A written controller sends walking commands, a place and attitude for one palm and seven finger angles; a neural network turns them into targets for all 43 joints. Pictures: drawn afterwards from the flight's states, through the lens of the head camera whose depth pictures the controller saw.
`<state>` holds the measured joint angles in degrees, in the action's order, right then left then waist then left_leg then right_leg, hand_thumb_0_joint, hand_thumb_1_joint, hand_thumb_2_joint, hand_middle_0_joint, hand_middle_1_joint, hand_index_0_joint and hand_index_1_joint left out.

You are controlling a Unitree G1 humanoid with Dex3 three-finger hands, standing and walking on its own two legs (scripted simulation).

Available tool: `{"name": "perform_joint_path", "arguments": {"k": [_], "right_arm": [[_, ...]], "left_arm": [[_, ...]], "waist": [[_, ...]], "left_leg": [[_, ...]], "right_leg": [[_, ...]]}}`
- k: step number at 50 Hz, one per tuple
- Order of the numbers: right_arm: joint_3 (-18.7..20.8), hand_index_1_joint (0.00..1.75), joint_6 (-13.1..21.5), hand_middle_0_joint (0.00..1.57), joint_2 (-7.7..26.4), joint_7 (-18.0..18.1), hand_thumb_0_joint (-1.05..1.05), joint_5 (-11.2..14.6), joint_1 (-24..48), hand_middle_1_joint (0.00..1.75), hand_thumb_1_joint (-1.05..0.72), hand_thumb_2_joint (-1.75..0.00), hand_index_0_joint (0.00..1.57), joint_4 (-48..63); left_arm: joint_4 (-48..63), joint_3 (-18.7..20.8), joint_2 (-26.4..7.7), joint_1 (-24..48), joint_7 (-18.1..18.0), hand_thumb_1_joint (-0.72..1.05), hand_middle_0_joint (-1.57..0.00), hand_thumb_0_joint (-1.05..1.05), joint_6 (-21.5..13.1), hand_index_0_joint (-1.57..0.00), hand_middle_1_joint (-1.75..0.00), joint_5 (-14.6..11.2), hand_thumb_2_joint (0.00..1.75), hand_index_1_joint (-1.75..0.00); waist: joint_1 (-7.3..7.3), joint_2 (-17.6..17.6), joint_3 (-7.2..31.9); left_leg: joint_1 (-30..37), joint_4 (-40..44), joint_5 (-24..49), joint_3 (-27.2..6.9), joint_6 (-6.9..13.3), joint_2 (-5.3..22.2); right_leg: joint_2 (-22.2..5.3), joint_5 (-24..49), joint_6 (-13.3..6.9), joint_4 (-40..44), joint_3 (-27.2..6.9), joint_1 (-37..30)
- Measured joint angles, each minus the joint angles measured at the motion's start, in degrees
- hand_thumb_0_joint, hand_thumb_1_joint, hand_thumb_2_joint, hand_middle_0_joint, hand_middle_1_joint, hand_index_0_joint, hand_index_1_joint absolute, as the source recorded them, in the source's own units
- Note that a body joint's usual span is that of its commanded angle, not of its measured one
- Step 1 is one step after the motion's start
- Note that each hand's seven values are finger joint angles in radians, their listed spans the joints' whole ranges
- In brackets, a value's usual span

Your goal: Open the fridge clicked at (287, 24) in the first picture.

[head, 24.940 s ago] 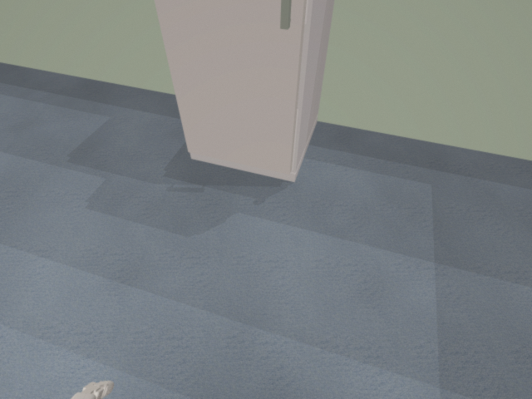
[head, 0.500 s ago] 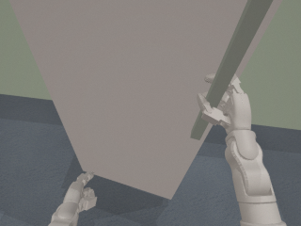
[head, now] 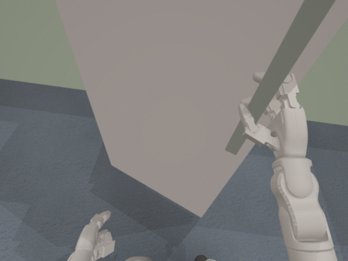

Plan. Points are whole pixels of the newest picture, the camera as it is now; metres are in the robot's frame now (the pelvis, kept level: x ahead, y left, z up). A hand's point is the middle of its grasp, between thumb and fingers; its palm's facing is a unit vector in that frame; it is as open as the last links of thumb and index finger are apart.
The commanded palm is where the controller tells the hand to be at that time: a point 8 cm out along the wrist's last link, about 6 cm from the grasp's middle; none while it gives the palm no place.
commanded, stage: walk backward, drawing the door open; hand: right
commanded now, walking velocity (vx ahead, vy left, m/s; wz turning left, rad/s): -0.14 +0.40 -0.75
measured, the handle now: (268, 84) +0.39 -0.09 +0.24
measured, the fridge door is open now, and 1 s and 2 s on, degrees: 23 52 67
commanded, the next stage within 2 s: stop walking and hold the door back in 1.30 s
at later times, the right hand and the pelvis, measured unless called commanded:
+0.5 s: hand (211, 168) +0.24 +0.00 +0.18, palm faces +0.15 +0.96 -0.24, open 8.2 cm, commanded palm +0.20 -0.05 +0.20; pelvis -0.03 +0.16 -0.01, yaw -24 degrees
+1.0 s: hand (105, 219) +0.14 +0.13 +0.18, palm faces +0.67 +0.70 -0.26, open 8.5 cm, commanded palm +0.09 +0.11 +0.19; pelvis +0.04 +0.39 -0.01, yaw -49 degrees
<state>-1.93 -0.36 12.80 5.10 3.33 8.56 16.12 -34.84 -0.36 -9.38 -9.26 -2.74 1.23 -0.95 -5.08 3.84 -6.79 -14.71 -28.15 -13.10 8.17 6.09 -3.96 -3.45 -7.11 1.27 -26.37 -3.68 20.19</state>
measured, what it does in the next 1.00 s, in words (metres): steps to the left, turning right: right foot, then left foot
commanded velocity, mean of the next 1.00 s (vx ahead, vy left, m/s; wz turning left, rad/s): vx -0.17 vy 0.39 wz -0.71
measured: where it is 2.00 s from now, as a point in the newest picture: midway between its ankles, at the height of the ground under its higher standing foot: (36, 241)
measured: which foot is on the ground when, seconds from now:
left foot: down 0.00-0.18, up 0.20-0.42, down 0.44-0.60, up 0.62-0.82, down 0.84-1.00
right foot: down 0.00-0.00, up 0.02-0.16, down 0.18-0.44, up 0.46-0.60, down 0.62-0.84, up 0.86-1.00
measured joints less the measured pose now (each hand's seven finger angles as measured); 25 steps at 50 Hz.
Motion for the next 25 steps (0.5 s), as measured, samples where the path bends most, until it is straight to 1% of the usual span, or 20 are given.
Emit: {"name": "perform_joint_path", "arguments": {"k": [2, 4, 6, 7, 8, 9, 10, 11, 12, 13, 14, 15, 16, 18, 19, 21, 22, 23, 24, 25], "right_arm": [[-0.61, 1.17, -0.39, 0.34, -0.20, 0.04, -0.11, -0.53, -0.36, 1.33, -0.61, -0.68, 0.07, 0.89], [-1.70, 1.15, -0.76, 0.34, -0.66, -0.31, -0.11, -1.39, -0.54, 1.32, -0.62, -0.69, 0.07, 1.84], [-3.17, 1.12, -1.17, 0.33, -0.96, -0.98, -0.11, -2.29, -0.38, 1.30, -0.62, -0.70, 0.06, 3.00], [-3.98, 1.10, -1.32, 0.32, -0.99, -1.33, -0.11, -2.72, -0.11, 1.30, -0.63, -0.71, 0.06, 3.58], [-4.78, 1.08, -1.38, 0.32, -0.93, -1.61, -0.11, -3.12, 0.24, 1.29, -0.63, -0.72, 0.05, 4.18], [-5.43, 1.06, -1.44, 0.32, -0.76, -1.71, -0.11, -3.43, 0.58, 1.28, -0.64, -0.72, 0.05, 4.95], [-5.64, 1.03, -0.93, 0.32, -0.22, -1.82, -0.11, -3.55, 1.18, 1.27, -0.64, -0.73, 0.04, 5.31], [-5.55, 1.02, 0.06, 0.32, 0.24, -2.17, -0.12, -3.47, 1.90, 1.27, -0.65, -0.74, 0.04, 5.04], [-5.38, 1.01, 0.83, 0.32, 0.42, -2.76, -0.11, -3.26, 2.45, 1.27, -0.65, -0.74, 0.04, 4.73], [-5.25, 1.02, 1.32, 0.32, 0.47, -3.51, -0.11, -3.00, 2.84, 1.27, -0.65, -0.74, 0.04, 4.49], [-5.23, 1.03, 1.76, 0.32, 0.43, -4.25, -0.11, -2.77, 3.20, 1.26, -0.64, -0.75, 0.04, 4.28], [-5.36, 1.03, 2.26, 0.33, 0.21, -4.91, -0.11, -2.69, 3.57, 1.26, -0.64, -0.75, 0.04, 4.04], [-5.59, 1.04, 2.69, 0.33, -0.19, -5.50, -0.11, -2.79, 3.91, 1.26, -0.63, -0.76, 0.04, 3.87], [-6.20, 1.05, 2.77, 0.34, -0.71, -6.32, -0.10, -3.01, 4.22, 1.26, -0.62, -0.78, 0.05, 4.20], [-6.36, 1.05, 2.65, 0.34, -0.59, -6.57, -0.11, -2.97, 4.16, 1.26, -0.61, -0.79, 0.05, 4.60], [-6.11, 1.05, 2.42, 0.35, 0.22, -6.83, -0.12, -2.76, 3.86, 1.27, -0.59, -0.82, 0.05, 5.61], [-5.44, 1.05, 2.66, 0.36, 0.38, -6.92, -0.13, -2.59, 3.56, 1.27, -0.58, -0.84, 0.06, 6.04], [-4.82, 1.05, 2.97, 0.37, 0.09, -6.78, -0.13, -2.33, 2.97, 1.28, -0.56, -0.86, 0.07, 6.41], [-4.56, 1.06, 2.86, 0.37, -0.07, -6.62, -0.13, -1.93, 2.18, 1.29, -0.55, -0.87, 0.07, 6.89], [-4.59, 1.06, 2.67, 0.38, -0.12, -6.60, -0.13, -1.67, 1.27, 1.29, -0.54, -0.88, 0.08, 7.37]], "left_arm": [[-0.68, 0.36, -0.18, -0.18, -0.33, 0.91, -0.20, 0.01, -0.90, -0.20, -0.30, 0.00, 0.90, -0.30], [-1.16, 0.76, -0.53, -0.78, -0.68, 0.91, -0.20, 0.01, -2.06, -0.20, -0.30, 0.37, 0.90, -0.30], [-1.42, 1.01, -0.78, -1.50, -1.12, 0.91, -0.20, 0.01, -3.49, -0.20, -0.30, 0.98, 0.90, -0.30], [-1.40, 1.04, -0.83, -1.87, -1.30, 0.91, -0.20, 0.01, -4.30, -0.20, -0.30, 1.22, 0.90, -0.30], [-1.26, 1.01, -0.88, -2.21, -1.40, 0.91, -0.20, 0.01, -5.18, -0.20, -0.30, 1.40, 0.90, -0.30], [-0.83, 0.87, -1.05, -2.55, -1.40, 0.91, -0.20, 0.01, -6.12, -0.20, -0.30, 1.43, 0.90, -0.30], [-0.86, 1.02, -0.63, -2.15, -1.30, 0.91, -0.20, 0.01, -7.03, -0.20, -0.30, 1.74, 0.90, -0.30], [-1.03, 1.25, 0.02, -1.52, -0.98, 0.91, -0.20, 0.01, -7.58, -0.20, -0.30, 2.34, 0.90, -0.30], [-1.26, 1.31, 0.47, -0.97, -0.47, 0.91, -0.20, 0.01, -7.87, -0.20, -0.30, 2.83, 0.90, -0.30], [-1.63, 1.24, 0.70, -0.43, -0.02, 0.91, -0.20, 0.01, -8.01, -0.20, -0.30, 3.14, 0.90, -0.30], [-2.06, 1.17, 0.78, 0.13, 0.34, 0.91, -0.20, 0.01, -7.99, -0.20, -0.30, 3.31, 0.90, -0.30], [-2.54, 1.16, 0.76, 0.69, 0.68, 0.91, -0.20, 0.01, -7.94, -0.20, -0.30, 3.24, 0.90, -0.30], [-3.00, 1.21, 0.68, 1.17, 1.02, 0.91, -0.20, 0.01, -7.93, -0.20, -0.30, 3.05, 0.90, -0.30], [-3.42, 1.43, 0.75, 1.58, 1.64, 0.90, -0.20, 0.01, -8.01, -0.20, -0.30, 2.27, 0.90, -0.30], [-3.40, 1.50, 0.97, 1.64, 1.86, 0.90, -0.20, 0.01, -8.03, -0.20, -0.30, 1.82, 0.90, -0.30], [-2.91, 1.58, 1.57, 1.71, 2.14, 0.90, -0.21, 0.01, -7.95, -0.20, -0.30, 0.89, 0.90, -0.30], [-2.80, 1.57, 1.42, 2.46, 2.23, 0.90, -0.21, 0.01, -7.81, -0.20, -0.30, 0.40, 0.90, -0.30], [-2.82, 1.73, 0.75, 3.63, 2.21, 0.90, -0.21, 0.01, -7.45, -0.20, -0.30, -0.03, 0.90, -0.30], [-3.00, 2.06, 0.25, 4.48, 2.11, 0.90, -0.21, 0.01, -7.16, -0.20, -0.30, -0.48, 0.90, -0.30], [-3.15, 2.37, -0.09, 4.96, 1.70, 0.90, -0.21, 0.01, -6.92, -0.20, -0.30, -0.81, 0.90, -0.30]], "waist": [[-0.37, -0.26, -0.07], [-0.72, -0.63, 0.06], [-0.89, -1.08, -0.11], [-0.91, -1.34, -0.28], [-0.80, -1.60, -0.40], [-0.45, -1.72, -0.33], [-0.31, -2.65, -0.92], [-0.05, -3.70, -2.29], [-0.10, -3.96, -3.46], [-0.30, -3.57, -4.25], [-0.38, -2.79, -4.77], [-0.08, -1.89, -5.11], [0.57, -1.06, -5.30], [2.24, -0.24, -5.10], [2.99, -0.32, -4.74], [4.06, -1.12, -3.63], [4.32, -0.65, -3.71], [3.83, 1.00, -4.56], [2.94, 1.73, -5.03], [2.38, 1.41, -4.96]], "left_leg": [[-0.25, -0.19, 0.23, 1.07, 1.06, 0.13], [-0.73, -0.82, 0.01, 2.54, 1.71, 0.67], [-1.17, -1.65, -0.46, 4.33, 2.22, 1.28], [-1.52, -2.30, -0.80, 5.32, 2.41, 1.60], [-2.23, -3.46, -1.35, 6.21, 2.53, 1.94], [-3.74, -5.87, -2.33, 6.82, 2.18, 2.23], [-6.26, -10.76, -3.56, 5.50, -0.54, 2.82], [-8.90, -17.94, -6.52, 2.04, -3.32, 2.68], [-11.38, -25.25, -8.83, -1.27, -4.82, 1.88], [-13.47, -31.10, -9.96, -3.88, -5.77, 1.04], [-14.92, -34.75, -10.45, -5.99, -6.37, 0.49], [-15.54, -35.85, -10.11, -7.79, -6.76, 0.41], [-15.04, -34.07, -9.45, -9.27, -7.07, 0.78], [-10.97, -24.53, -8.87, -11.34, -7.72, 2.26], [-8.03, -18.84, -8.91, -11.85, -8.12, 3.02], [-1.18, -6.71, -6.73, -11.45, -8.76, 4.23], [0.69, -3.36, -4.73, -10.12, -8.44, 3.71], [1.35, -3.08, -4.27, -8.14, -7.70, 2.30], [1.84, -3.49, -4.61, -6.23, -6.83, 1.83], [1.97, -4.13, -5.28, -4.75, -5.98, 2.19]], "right_leg": [[0.36, -5.48, -0.67, -5.69, 0.06, 2.08], [1.22, -10.66, -0.88, -14.01, 1.39, 3.91], [1.60, -13.37, -0.83, -18.16, 3.54, 3.69], [1.61, -13.78, -0.83, -17.85, 4.70, 2.75], [1.57, -13.23, -0.98, -15.70, 5.70, 1.23], [1.45, -9.57, -1.61, -11.47, 6.01, -0.94], [1.96, -7.66, -1.68, -10.02, 6.01, -1.19], [2.60, -7.16, -1.27, -9.54, 5.83, -1.49], [2.82, -6.69, -0.64, -8.69, 4.82, -1.75], [2.64, -5.89, 0.06, -7.51, 3.18, -1.70], [2.13, -4.82, 0.67, -6.24, 1.27, -1.38], [1.37, -3.68, 1.15, -5.01, -0.57, -0.91], [0.49, -2.61, 1.67, -3.89, -2.25, -0.42], [-1.01, -0.97, 3.24, -2.08, -5.12, 0.46], [-1.47, -0.48, 4.01, -1.55, -6.40, 0.96], [-1.74, -0.27, 5.14, -1.87, -8.98, 2.58], [-2.27, -0.58, 4.97, -2.84, -10.51, 3.46], [-3.28, -1.03, 3.31, -4.30, -11.80, 4.19], [-3.24, -4.52, 2.27, -7.78, -10.83, 5.19], [-2.25, -9.30, 1.48, -13.45, -8.49, 6.37]]}}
